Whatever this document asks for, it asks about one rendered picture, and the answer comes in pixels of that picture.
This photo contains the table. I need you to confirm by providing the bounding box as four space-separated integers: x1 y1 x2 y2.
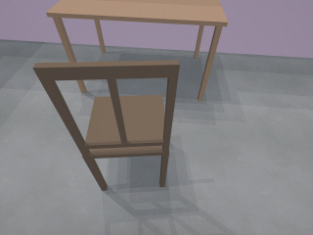
46 0 228 102

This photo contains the chair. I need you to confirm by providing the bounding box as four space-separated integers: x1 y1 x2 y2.
33 60 180 191

